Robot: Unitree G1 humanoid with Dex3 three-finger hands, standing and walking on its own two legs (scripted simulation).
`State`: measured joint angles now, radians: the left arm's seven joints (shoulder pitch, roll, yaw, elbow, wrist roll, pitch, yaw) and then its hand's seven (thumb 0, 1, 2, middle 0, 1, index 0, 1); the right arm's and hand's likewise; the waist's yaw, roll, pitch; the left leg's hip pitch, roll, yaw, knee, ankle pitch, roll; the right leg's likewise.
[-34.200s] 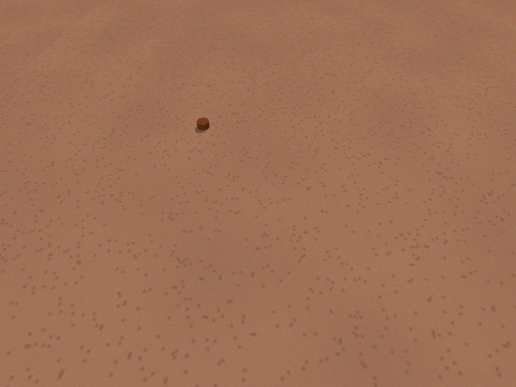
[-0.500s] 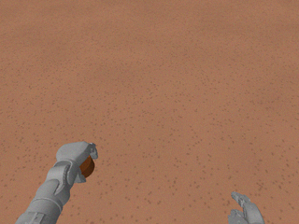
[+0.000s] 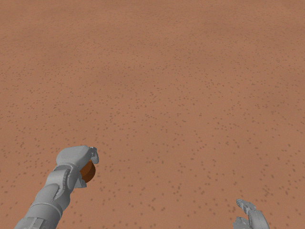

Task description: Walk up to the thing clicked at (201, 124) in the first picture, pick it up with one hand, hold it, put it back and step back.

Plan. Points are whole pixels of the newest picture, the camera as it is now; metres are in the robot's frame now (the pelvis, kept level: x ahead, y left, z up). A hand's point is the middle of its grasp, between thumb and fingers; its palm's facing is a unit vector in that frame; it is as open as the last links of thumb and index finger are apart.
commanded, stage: crouch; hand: left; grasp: from above
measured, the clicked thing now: (81, 169) +0.31 +0.23 -0.07
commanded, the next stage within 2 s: lower in 1.86 s
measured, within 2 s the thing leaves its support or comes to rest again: neither
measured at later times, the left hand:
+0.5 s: hand (91, 184) +0.31 +0.24 -0.21, palm faces -0.43 +0.02 -0.90, open 9.1 cm
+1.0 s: hand (102, 198) +0.34 +0.26 -0.45, palm faces -0.47 -0.03 -0.88, open 9.1 cm
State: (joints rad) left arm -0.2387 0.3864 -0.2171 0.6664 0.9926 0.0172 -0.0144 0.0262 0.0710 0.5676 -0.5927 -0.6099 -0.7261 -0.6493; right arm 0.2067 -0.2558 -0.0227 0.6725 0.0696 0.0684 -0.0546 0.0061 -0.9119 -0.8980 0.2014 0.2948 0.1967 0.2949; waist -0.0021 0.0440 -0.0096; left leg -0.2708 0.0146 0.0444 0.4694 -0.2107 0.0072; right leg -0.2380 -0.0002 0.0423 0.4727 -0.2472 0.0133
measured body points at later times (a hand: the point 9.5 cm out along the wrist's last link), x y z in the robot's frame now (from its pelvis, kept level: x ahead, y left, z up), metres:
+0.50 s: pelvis -0.03 +0.00 -0.10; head +0.07 +0.02 +0.34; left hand +0.33 +0.24 -0.16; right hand +0.06 -0.29 -0.21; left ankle +0.02 +0.11 -0.74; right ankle +0.00 -0.13 -0.74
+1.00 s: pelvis -0.07 +0.00 -0.29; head +0.13 +0.04 +0.11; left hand +0.36 +0.26 -0.40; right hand -0.01 -0.27 -0.42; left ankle +0.02 +0.12 -0.74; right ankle +0.00 -0.13 -0.74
